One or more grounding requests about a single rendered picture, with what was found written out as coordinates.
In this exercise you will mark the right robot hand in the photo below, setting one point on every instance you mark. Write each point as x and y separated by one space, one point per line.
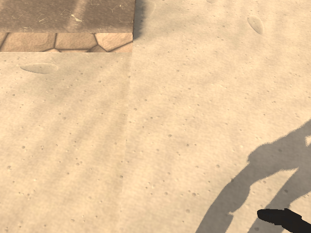
289 220

